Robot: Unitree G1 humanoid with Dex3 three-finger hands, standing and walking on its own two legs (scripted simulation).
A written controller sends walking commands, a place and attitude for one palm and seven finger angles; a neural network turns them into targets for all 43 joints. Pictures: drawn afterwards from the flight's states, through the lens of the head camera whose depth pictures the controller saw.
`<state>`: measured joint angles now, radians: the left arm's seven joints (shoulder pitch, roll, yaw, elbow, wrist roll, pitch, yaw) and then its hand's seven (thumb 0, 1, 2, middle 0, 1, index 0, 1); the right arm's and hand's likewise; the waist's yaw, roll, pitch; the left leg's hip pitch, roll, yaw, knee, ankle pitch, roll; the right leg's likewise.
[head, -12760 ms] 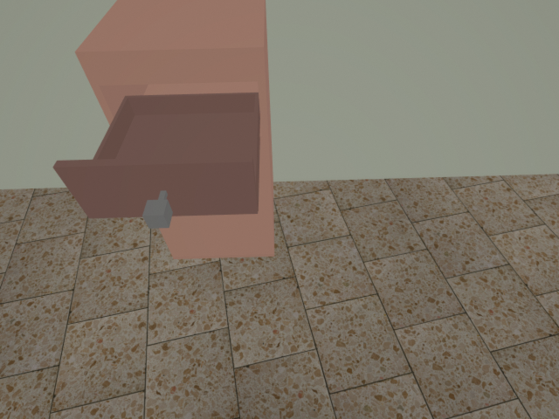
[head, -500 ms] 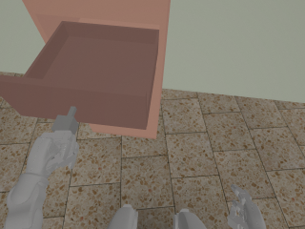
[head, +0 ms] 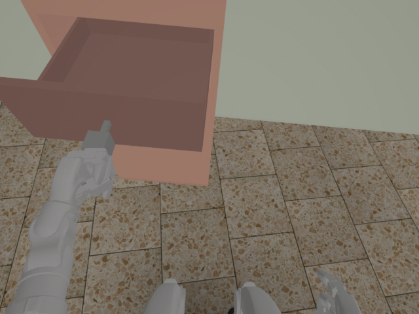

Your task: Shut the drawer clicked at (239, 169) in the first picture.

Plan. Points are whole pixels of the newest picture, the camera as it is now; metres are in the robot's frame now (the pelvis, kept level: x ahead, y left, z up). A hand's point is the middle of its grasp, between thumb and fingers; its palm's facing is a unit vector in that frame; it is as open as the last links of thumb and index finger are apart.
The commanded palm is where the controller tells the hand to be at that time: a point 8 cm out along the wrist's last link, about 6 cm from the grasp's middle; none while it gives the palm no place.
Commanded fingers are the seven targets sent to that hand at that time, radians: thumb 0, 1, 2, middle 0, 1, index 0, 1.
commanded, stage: push the drawer shut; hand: left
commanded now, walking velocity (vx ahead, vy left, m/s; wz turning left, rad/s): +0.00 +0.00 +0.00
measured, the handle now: (102, 137) +0.43 +0.23 +0.05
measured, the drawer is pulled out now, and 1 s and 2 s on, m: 0.22 0.11 0.00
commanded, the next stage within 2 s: none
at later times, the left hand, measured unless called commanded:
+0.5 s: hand (121, 154) +0.40 +0.18 +0.04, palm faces -0.07 -1.00 -0.05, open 3.3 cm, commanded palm +0.40 +0.23 +0.05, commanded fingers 0.00 0.90 0.90 -1.40 -1.60 -1.40 -1.60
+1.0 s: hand (130, 126) +0.47 +0.18 +0.05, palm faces -0.08 -1.00 -0.04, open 3.4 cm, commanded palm +0.46 +0.23 +0.05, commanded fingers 0.00 0.90 0.90 -1.40 -1.60 -1.40 -1.60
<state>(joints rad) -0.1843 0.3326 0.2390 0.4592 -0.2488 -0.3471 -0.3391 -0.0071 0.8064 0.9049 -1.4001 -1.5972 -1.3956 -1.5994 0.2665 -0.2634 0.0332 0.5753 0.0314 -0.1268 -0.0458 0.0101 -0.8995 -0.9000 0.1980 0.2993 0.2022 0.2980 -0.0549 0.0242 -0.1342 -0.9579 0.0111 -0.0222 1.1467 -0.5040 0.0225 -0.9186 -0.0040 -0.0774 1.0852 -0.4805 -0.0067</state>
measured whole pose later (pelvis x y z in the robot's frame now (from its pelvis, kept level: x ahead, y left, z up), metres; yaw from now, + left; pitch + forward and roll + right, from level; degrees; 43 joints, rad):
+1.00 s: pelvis +0.00 -0.01 -0.01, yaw -2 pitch +22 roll -2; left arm -0.69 0.46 0.36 1.00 -0.16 -0.42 -0.35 0.01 0.90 0.89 -1.40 -1.60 -1.46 -1.60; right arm 0.33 -0.27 0.03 0.63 0.01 -0.01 -0.02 0.01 -0.90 -0.90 0.20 0.30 0.20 0.30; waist -0.12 0.02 -0.12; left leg -1.04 0.04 -0.01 1.17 -0.51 0.01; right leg -1.02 0.03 -0.07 1.11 -0.48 -0.03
